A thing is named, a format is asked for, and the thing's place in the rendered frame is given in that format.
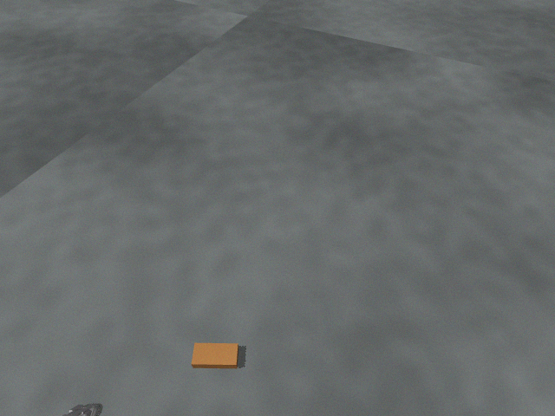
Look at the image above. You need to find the small box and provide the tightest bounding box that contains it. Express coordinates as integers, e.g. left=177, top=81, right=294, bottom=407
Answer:
left=192, top=343, right=238, bottom=368

